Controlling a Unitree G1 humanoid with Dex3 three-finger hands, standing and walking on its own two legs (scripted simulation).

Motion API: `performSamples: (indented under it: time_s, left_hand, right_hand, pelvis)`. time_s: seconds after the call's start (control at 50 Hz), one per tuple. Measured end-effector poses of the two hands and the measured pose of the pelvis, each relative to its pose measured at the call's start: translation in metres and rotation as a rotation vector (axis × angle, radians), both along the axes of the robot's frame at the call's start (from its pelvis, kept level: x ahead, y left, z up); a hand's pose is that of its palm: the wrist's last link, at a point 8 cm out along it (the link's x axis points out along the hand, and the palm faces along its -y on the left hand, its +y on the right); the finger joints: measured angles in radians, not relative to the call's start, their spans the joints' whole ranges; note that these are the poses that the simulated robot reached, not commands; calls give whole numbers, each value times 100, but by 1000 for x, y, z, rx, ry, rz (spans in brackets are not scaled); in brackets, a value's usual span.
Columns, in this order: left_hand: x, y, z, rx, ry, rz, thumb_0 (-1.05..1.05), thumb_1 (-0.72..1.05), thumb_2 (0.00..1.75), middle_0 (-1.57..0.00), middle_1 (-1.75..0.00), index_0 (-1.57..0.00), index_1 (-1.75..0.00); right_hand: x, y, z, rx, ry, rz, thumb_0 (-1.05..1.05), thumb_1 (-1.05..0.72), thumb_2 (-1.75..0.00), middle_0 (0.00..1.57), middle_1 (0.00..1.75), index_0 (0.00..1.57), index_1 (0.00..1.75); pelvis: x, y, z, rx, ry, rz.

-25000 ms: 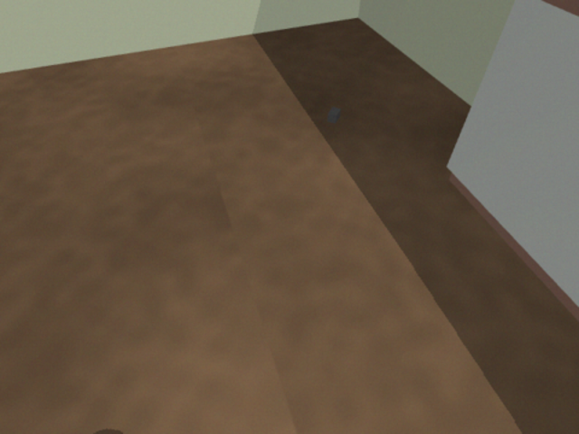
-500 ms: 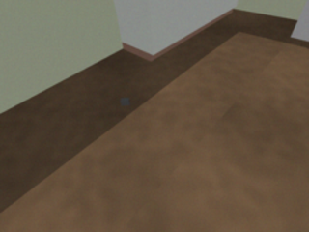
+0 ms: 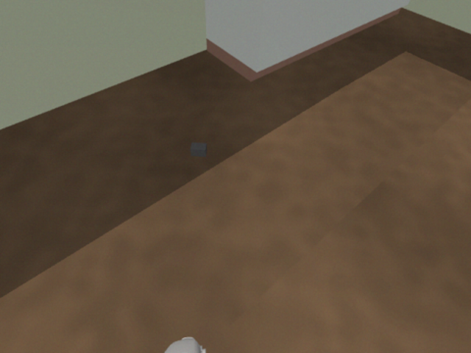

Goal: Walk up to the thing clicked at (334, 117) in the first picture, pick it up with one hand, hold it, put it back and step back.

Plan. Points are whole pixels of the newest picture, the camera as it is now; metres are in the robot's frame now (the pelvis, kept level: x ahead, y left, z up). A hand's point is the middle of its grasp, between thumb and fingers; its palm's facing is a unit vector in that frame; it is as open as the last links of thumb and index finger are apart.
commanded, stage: walk up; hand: left
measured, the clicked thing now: (198, 149) +1.21 +0.21 -0.73
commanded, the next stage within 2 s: none
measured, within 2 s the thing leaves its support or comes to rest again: neither
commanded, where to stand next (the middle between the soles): +0.81 -0.03 m, yaw -2 degrees
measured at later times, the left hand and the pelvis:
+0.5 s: hand (137, 244) +0.34 +0.23 -0.11, palm faces -0.01 -0.92 -0.40, open 7.4 cm; pelvis +0.25 -0.04 +0.00, yaw -2 degrees
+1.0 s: hand (131, 197) +0.49 +0.29 -0.15, palm faces -0.06 -0.95 -0.31, open 7.4 cm; pelvis +0.44 +0.02 +0.01, yaw -1 degrees
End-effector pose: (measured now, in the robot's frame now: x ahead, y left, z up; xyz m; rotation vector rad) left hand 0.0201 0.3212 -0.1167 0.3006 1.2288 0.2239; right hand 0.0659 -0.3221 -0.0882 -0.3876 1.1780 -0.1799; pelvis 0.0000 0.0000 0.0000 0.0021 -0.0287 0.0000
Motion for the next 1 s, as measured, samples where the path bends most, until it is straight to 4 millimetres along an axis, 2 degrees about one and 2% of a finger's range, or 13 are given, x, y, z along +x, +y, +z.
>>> performSamples:
  time_s: [0.04,0.08,0.14,0.2,0.3,0.4,0.46,0.58,0.66,0.76,0.82,0.9,1.0]
  left_hand:
    - [27,1,-1,-10,20,-11,0,90,90,-21,-30,-20,-30]
    - [58,1,5,-15,20,-43,0,90,90,-20,-30,-20,-30]
    - [110,0,17,-19,-42,-71,1,90,90,-20,-30,-20,-30]
    - [160,-2,28,-16,-110,-96,0,90,90,-20,-30,-20,-30]
    - [231,-13,39,2,-151,-154,0,90,90,-20,-30,-20,-30]
    - [290,-31,36,50,-169,-157,0,90,90,-20,-30,-20,-30]
    - [307,-43,37,67,-196,-122,0,90,90,-20,-30,-20,-30]
    - [309,-55,52,53,-127,-57,0,90,89,-21,-30,-21,-30]
    - [312,-49,51,47,-57,-41,0,90,89,-21,-30,-21,-30]
    - [334,-31,38,31,-30,-18,0,90,89,-21,-31,-21,-30]
    - [355,-15,23,16,-19,-7,0,89,90,-21,-31,-21,-30]
    - [396,4,0,-3,5,-19,0,90,90,-21,-30,-20,-30]
    - [461,10,4,-36,-23,-76,1,90,90,-20,-30,-20,-30]
  right_hand:
    - [28,8,4,-4,-62,0,1,-91,-90,21,30,20,30]
    - [48,14,11,3,-105,-23,1,-91,-90,21,30,20,30]
    - [68,18,20,8,-119,-41,1,-91,-90,21,30,20,30]
    - [84,16,20,12,-100,-52,0,-91,-90,21,30,20,30]
    - [115,1,7,29,-75,-67,1,-90,-90,21,30,20,30]
    - [161,-29,-25,50,-58,-84,1,-90,-90,21,30,20,30]
    - [195,-37,-36,61,-30,-72,1,-91,-90,21,30,20,30]
    - [268,-36,-16,89,-57,-23,1,-91,-90,21,30,20,30]
    - [307,-34,-3,81,-68,-6,1,-91,-90,21,30,20,30]
    - [352,-25,6,46,-32,27,1,-91,-90,21,30,20,30]
    - [387,-13,9,19,-43,42,1,-91,-90,21,30,20,30]
    - [430,6,14,-20,-122,38,1,-91,-90,21,30,20,30]
    - [451,25,33,-20,-170,-15,1,-91,-90,21,30,20,30]
  pelvis:
    - [20,7,1,-9,1,-6]
    - [40,10,8,-19,-3,-7]
    - [70,9,17,-10,-9,-14]
    - [99,6,20,2,-18,-20]
    - [147,-6,16,19,-26,-40]
    - [206,-30,-5,18,-27,-43]
    - [232,-42,-8,2,-36,-30]
    - [277,-45,15,8,-32,-36]
    - [306,-42,21,-11,-21,-34]
    - [347,-30,17,-38,-13,-16]
    - [376,-17,10,-52,-10,-7]
    - [411,4,0,-23,-20,-20]
    - [445,16,13,-36,-32,-25]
